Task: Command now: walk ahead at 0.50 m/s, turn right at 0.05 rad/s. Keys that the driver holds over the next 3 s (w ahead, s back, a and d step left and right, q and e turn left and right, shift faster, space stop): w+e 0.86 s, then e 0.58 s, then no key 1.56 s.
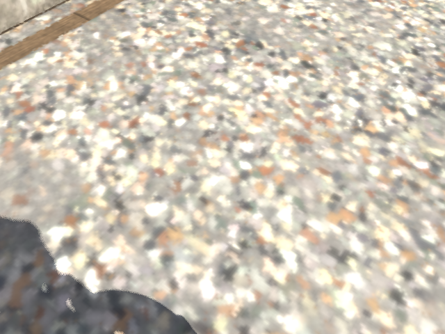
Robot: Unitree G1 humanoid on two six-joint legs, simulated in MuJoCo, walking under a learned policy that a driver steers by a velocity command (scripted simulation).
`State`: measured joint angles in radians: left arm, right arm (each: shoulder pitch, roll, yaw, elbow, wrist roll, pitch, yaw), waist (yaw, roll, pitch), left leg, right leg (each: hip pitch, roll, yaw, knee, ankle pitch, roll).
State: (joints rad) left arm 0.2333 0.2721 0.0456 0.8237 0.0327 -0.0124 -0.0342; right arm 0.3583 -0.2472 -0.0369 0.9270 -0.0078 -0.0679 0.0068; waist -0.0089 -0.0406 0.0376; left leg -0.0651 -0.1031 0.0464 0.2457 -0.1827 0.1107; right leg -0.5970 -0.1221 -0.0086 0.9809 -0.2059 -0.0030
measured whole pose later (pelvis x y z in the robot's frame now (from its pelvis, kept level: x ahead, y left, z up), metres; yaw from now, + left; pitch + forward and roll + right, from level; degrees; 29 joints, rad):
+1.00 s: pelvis +0.54 -0.09 +0.00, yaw -32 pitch +1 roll +0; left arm 0.24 0.32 0.08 0.77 0.03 0.01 -0.03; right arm 0.24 -0.25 -0.03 0.78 -0.02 -0.08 -0.01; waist 0.01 -0.06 0.05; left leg -0.21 0.00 0.10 0.38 -0.19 0.04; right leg -0.53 0.02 0.03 1.11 -0.34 -0.03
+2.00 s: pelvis +0.65 -0.16 -0.01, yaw -53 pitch -1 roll +0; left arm 0.21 0.24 0.04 0.84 0.01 0.04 0.02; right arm 0.21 -0.21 -0.01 0.81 -0.01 0.00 -0.03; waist 0.00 -0.02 0.03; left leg -0.20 -0.03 0.01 0.48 -0.26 0.04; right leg -0.16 0.04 0.07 0.43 -0.24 0.00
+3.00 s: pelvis +0.64 -0.16 +0.00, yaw -53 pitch -1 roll +0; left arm 0.27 0.16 -0.01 1.17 0.01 0.00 0.04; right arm 0.28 -0.16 0.00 1.14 -0.01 0.00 -0.04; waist 0.00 0.00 0.03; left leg -0.17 -0.02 -0.01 0.40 -0.21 0.02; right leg -0.14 0.04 0.06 0.39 -0.22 -0.02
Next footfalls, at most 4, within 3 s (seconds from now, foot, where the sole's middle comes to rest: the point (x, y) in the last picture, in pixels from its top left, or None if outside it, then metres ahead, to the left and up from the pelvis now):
0.28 right None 0.31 -0.12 -0.78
0.78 left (233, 287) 0.64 -0.03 -0.78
1.26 right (315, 283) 0.65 -0.30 -0.78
1.72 left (262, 255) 0.75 -0.13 -0.78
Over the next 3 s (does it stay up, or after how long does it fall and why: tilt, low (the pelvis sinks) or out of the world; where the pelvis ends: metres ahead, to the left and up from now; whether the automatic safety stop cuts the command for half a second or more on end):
stays up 0.64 -0.16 0.00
